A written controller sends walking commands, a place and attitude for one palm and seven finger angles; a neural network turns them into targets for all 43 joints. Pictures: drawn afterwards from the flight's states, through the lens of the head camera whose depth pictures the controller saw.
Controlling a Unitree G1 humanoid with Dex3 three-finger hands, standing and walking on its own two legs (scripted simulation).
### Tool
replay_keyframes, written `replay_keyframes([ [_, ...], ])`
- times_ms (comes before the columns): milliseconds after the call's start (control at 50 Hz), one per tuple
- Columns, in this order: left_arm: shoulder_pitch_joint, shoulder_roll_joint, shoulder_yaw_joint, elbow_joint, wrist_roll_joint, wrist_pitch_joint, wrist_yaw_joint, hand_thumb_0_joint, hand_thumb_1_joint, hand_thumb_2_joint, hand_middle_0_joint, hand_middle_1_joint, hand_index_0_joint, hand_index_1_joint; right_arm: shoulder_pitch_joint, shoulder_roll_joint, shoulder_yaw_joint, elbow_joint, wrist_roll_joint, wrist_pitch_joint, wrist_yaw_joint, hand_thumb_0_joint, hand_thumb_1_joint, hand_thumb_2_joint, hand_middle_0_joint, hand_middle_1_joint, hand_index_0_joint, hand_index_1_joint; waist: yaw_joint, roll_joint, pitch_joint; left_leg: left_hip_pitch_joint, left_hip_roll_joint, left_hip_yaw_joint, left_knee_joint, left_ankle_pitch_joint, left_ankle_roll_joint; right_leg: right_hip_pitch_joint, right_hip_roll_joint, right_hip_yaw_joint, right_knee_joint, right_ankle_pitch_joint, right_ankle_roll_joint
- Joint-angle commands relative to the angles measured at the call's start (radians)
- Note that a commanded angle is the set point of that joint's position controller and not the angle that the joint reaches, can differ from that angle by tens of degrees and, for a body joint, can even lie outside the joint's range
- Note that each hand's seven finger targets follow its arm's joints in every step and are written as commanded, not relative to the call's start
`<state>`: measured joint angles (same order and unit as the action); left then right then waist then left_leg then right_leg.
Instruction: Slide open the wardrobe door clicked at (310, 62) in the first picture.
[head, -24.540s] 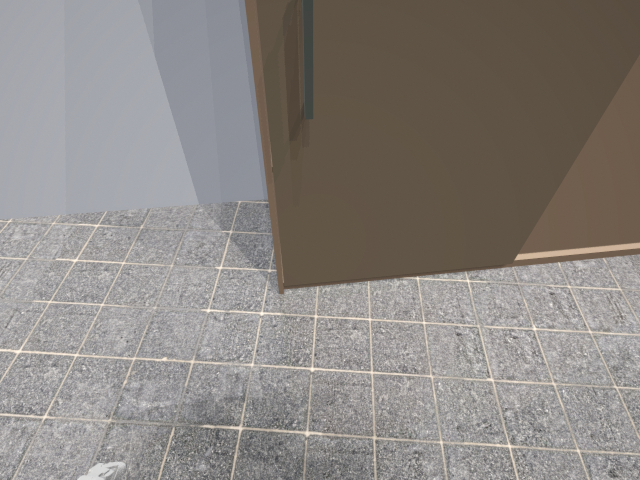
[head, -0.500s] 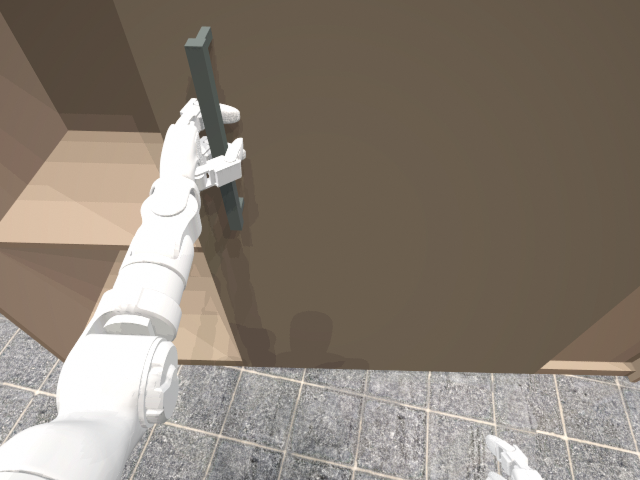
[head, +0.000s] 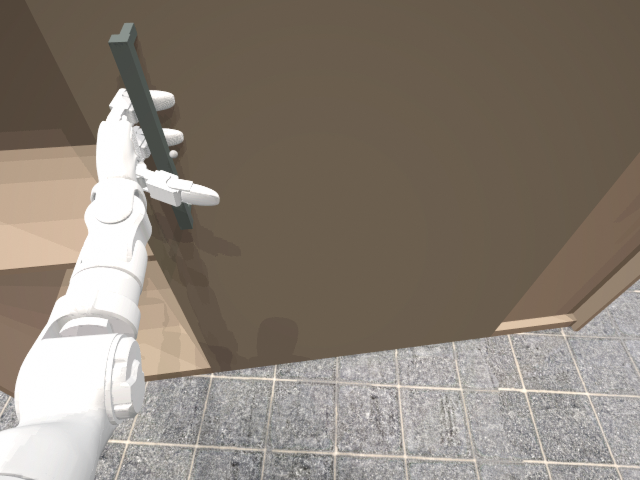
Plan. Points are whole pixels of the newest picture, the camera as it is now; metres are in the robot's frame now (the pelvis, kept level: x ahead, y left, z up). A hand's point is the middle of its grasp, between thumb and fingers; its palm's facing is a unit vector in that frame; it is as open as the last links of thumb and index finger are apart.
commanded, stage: slip the hand off the handle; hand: left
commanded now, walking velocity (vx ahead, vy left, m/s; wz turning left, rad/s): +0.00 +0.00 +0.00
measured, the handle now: (162, 143) +0.51 +0.20 +0.15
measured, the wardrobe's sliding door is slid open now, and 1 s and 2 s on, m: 0.55 0.55 0.55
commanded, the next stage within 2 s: draw the hand back to the body in 1.36 s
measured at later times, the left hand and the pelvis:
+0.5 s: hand (117, 161) +0.46 +0.24 +0.17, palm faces +0.21 -0.97 -0.11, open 14.6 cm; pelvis +0.03 +0.03 +0.00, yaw +2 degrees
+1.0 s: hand (102, 195) +0.41 +0.24 +0.16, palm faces +0.19 -0.98 -0.09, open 14.7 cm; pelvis +0.03 +0.02 +0.00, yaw +1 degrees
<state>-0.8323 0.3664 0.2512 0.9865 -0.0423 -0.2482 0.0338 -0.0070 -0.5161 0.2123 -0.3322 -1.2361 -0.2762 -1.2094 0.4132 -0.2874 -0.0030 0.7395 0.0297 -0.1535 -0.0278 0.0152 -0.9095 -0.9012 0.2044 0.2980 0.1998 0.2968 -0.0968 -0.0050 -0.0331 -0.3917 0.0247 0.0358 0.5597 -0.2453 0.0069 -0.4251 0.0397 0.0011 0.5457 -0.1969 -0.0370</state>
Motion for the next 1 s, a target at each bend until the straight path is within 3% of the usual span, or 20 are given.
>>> replay_keyframes([
  [0, -0.433, 0.206, 0.025, -0.263, -0.012, -0.042, 0.015, 0.0, -0.55, 0.2, -0.25, -1.15, -0.25, -1.15, -0.069, -0.13, -0.038, -0.148, 0.0, -0.055, -0.009, 0.0, -0.9, -0.9, 0.2, 0.3, 0.2, 0.3, 0.042, -0.031, -0.25, 0.045, -0.029, 0.008, -0.093, -0.058, 0.046, 0.16, -0.048, 0.045, -0.14, -0.12, 0.022],
  [40, -0.413, 0.177, 0.015, -0.307, -0.015, -0.032, 0.019, 0.0, -0.55, 0.2, -0.25, -1.15, -0.25, -1.15, -0.069, -0.13, -0.039, -0.155, -0.003, -0.052, -0.008, 0.0, -0.9, -0.9, 0.2, 0.3, 0.2, 0.3, 0.047, -0.023, -0.278, 0.079, -0.026, -0.001, -0.09, 0.0, 0.047, 0.167, -0.042, 0.024, -0.115, -0.036, 0.019],
  [60, -0.469, 0.192, 0.018, -0.298, -0.007, -0.024, 0.026, 0.0, -0.55, 0.2, -0.25, -1.15, -0.25, -1.15, -0.062, -0.131, -0.035, -0.141, -0.003, -0.048, -0.01, 0.0, -0.9, -0.9, 0.2, 0.3, 0.2, 0.3, 0.027, -0.021, -0.261, 0.086, -0.025, -0.004, -0.085, 0.015, 0.046, 0.148, -0.04, 0.02, -0.11, -0.004, 0.022],
  [220, -0.342, 0.189, 0.067, -0.402, 0.003, 0.031, 0.036, 0.0, -0.55, 0.2, -0.25, -1.15, -0.25, -1.15, -0.077, -0.108, -0.031, -0.177, -0.007, -0.012, -0.014, 0.0, -0.9, -0.9, 0.2, 0.3, 0.2, 0.3, 0.076, -0.01, -0.352, 0.15, -0.018, -0.016, -0.063, 0.248, 0.03, 0.211, -0.035, -0.01, -0.037, 0.243, 0.011],
  [300, -0.352, 0.182, 0.037, -0.423, 0.011, 0.046, 0.018, 0.0, -0.55, 0.2, -0.25, -1.15, -0.25, -1.15, -0.097, -0.106, -0.023, -0.189, -0.001, 0.004, -0.021, 0.0, -0.9, -0.9, 0.2, 0.3, 0.2, 0.3, 0.06, 0.001, -0.299, 0.151, -0.012, -0.026, -0.063, 0.222, 0.027, 0.168, -0.034, -0.014, -0.044, 0.207, 0.011],
  [360, -0.42, 0.197, 0.034, -0.469, 0.012, 0.029, 0.001, 0.0, -0.55, 0.2, -0.25, -1.15, -0.25, -1.15, -0.097, -0.108, -0.024, -0.187, -0.001, 0.004, -0.03, 0.0, -0.9, -0.9, 0.2, 0.3, 0.2, 0.3, 0.048, 0.036, -0.336, 0.195, -0.011, -0.043, -0.056, 0.23, 0.026, 0.15, -0.032, -0.013, -0.039, 0.191, 0.006],
  [440, -0.426, 0.12, -0.035, -0.458, -0.016, 0.026, -0.051, 0.0, -0.55, 0.2, -0.25, -1.15, -0.25, -1.15, -0.095, -0.106, -0.025, -0.175, 0.008, -0.002, -0.034, 0.0, -0.9, -0.9, 0.2, 0.3, 0.2, 0.3, 0.025, 0.071, -0.332, 0.247, -0.006, -0.064, -0.044, 0.249, 0.016, 0.099, -0.027, -0.023, -0.041, 0.173, 0.005],
  [500, -0.413, 0.094, -0.053, -0.423, -0.031, 0.038, -0.074, 0.0, -0.55, 0.2, -0.25, -1.15, -0.25, -1.15, -0.09, -0.111, -0.025, -0.161, 0.012, -0.007, -0.033, 0.0, -0.9, -0.9, 0.2, 0.3, 0.2, 0.3, 0.028, 0.082, -0.312, 0.258, -0.003, -0.086, -0.045, 0.235, 0.005, 0.057, -0.025, -0.032, -0.041, 0.136, 0.002],
  [560, -0.405, 0.173, 0.011, -0.355, -0.038, 0.046, -0.085, 0.0, -0.55, 0.2, -0.25, -1.15, -0.25, -1.15, -0.08, -0.123, -0.022, -0.151, 0.012, -0.001, -0.038, 0.0, -0.9, -0.9, 0.2, 0.3, 0.2, 0.3, 0.036, 0.019, -0.278, 0.189, -0.01, -0.083, -0.053, 0.174, 0.013, 0.079, -0.027, -0.032, -0.048, 0.115, 0.003],
  [580, -0.415, 0.162, -0.003, -0.348, -0.039, 0.046, -0.091, 0.0, -0.55, 0.2, -0.25, -1.15, -0.25, -1.15, -0.082, -0.122, -0.019, -0.153, 0.013, 0.0, -0.038, 0.0, -0.9, -0.9, 0.2, 0.3, 0.2, 0.3, 0.03, 0.009, -0.27, 0.174, -0.012, -0.082, -0.055, 0.154, 0.016, 0.079, -0.027, -0.03, -0.048, 0.106, 0.003],
  [620, -0.411, 0.208, 0.034, -0.327, -0.032, 0.04, -0.095, 0.0, -0.55, 0.2, -0.25, -1.15, -0.25, -1.15, -0.075, -0.123, -0.019, -0.154, 0.01, 0.002, -0.039, 0.0, -0.9, -0.9, 0.2, 0.3, 0.2, 0.3, 0.043, 0.026, -0.275, 0.151, -0.016, -0.079, -0.056, 0.139, 0.017, 0.089, -0.03, -0.028, -0.043, 0.1, 0.0],
  [640, -0.397, 0.247, 0.063, -0.326, -0.025, 0.034, -0.094, 0.0, -0.55, 0.2, -0.25, -1.15, -0.25, -1.15, -0.068, -0.127, -0.021, -0.156, 0.008, 0.006, -0.039, 0.0, -0.9, -0.9, 0.2, 0.3, 0.2, 0.3, 0.052, 0.023, -0.288, 0.148, -0.016, -0.08, -0.053, 0.149, 0.017, 0.102, -0.029, -0.029, -0.04, 0.102, -0.001],
  [660, -0.379, 0.185, 0.017, -0.36, -0.029, 0.03, -0.104, 0.0, -0.55, 0.2, -0.25, -1.15, -0.25, -1.15, -0.077, -0.118, -0.02, -0.171, 0.01, 0.003, -0.033, 0.0, -0.9, -0.9, 0.2, 0.3, 0.2, 0.3, 0.054, 0.057, -0.306, 0.166, -0.018, -0.076, -0.051, 0.172, 0.017, 0.101, -0.03, -0.029, -0.034, 0.119, -0.001],
  [680, -0.311, 0.173, 0.029, -0.363, -0.039, 0.032, -0.109, 0.0, -0.55, 0.2, -0.25, -1.15, -0.25, -1.15, -0.073, -0.117, -0.025, -0.178, 0.01, 0.001, -0.029, 0.0, -0.9, -0.9, 0.2, 0.3, 0.2, 0.3, 0.068, 0.034, -0.324, 0.174, -0.017, -0.075, -0.045, 0.198, 0.016, 0.115, -0.028, -0.032, -0.029, 0.138, -0.002],
  [760, -0.183, 0.198, 0.061, -0.499, -0.068, 0.036, -0.127, 0.0, -0.55, 0.2, -0.25, -1.15, -0.25, -1.15, -0.093, -0.119, -0.026, -0.21, 0.014, 0.005, -0.024, 0.0, -0.9, -0.9, 0.2, 0.3, 0.2, 0.3, 0.1, 0.026, -0.335, 0.161, -0.014, -0.06, -0.048, 0.245, 0.019, 0.175, -0.025, -0.029, -0.026, 0.187, -0.002],
  [780, -0.17, 0.17, 0.042, -0.577, -0.075, 0.035, -0.13, 0.0, -0.55, 0.2, -0.25, -1.15, -0.25, -1.15, -0.102, -0.115, -0.028, -0.223, 0.014, 0.002, -0.021, 0.0, -0.9, -0.9, 0.2, 0.3, 0.2, 0.3, 0.103, 0.037, -0.361, 0.188, -0.012, -0.059, -0.047, 0.275, 0.019, 0.187, -0.023, -0.029, -0.022, 0.205, -0.001],
  [820, -0.094, 0.21, 0.089, -0.663, -0.084, 0.047, -0.125, 0.0, -0.55, 0.2, -0.25, -1.15, -0.25, -1.15, -0.116, -0.114, -0.03, -0.23, 0.013, 0.0, -0.022, 0.0, -0.9, -0.9, 0.2, 0.3, 0.2, 0.3, 0.119, 0.037, -0.366, 0.19, -0.011, -0.051, -0.045, 0.3, 0.02, 0.215, -0.021, -0.025, -0.022, 0.233, 0.0],
  [900, -0.001, 0.194, 0.086, -0.805, -0.095, 0.084, -0.112, 0.0, -0.55, 0.2, -0.25, -1.15, -0.25, -1.15, -0.166, -0.104, -0.024, -0.244, 0.016, -0.005, -0.03, 0.0, -0.9, -0.9, 0.2, 0.3, 0.2, 0.3, 0.121, 0.042, -0.302, 0.177, -0.012, -0.045, -0.067, 0.242, 0.024, 0.219, -0.02, -0.029, -0.04, 0.196, 0.004],
  [960, 0.057, 0.206, 0.097, -0.903, -0.097, 0.112, -0.104, 0.0, -0.55, 0.2, -0.25, -1.15, -0.25, -1.15, -0.199, -0.099, -0.02, -0.251, 0.016, -0.012, -0.04, 0.0, -0.9, -0.9, 0.2, 0.3, 0.2, 0.3, 0.128, 0.083, -0.304, 0.194, -0.017, -0.038, -0.072, 0.223, 0.027, 0.23, -0.023, -0.024, -0.05, 0.184, 0.005],
  [980, 0.078, 0.161, 0.059, -0.916, -0.101, 0.125, -0.107, 0.0, -0.55, 0.2, -0.25, -1.15, -0.25, -1.15, -0.209, -0.093, -0.016, -0.251, 0.017, -0.015, -0.043, 0.0, -0.9, -0.9, 0.2, 0.3, 0.2, 0.3, 0.12, 0.069, -0.291, 0.194, -0.018, -0.037, -0.076, 0.204, 0.026, 0.226, -0.023, -0.026, -0.056, 0.171, 0.007],
])
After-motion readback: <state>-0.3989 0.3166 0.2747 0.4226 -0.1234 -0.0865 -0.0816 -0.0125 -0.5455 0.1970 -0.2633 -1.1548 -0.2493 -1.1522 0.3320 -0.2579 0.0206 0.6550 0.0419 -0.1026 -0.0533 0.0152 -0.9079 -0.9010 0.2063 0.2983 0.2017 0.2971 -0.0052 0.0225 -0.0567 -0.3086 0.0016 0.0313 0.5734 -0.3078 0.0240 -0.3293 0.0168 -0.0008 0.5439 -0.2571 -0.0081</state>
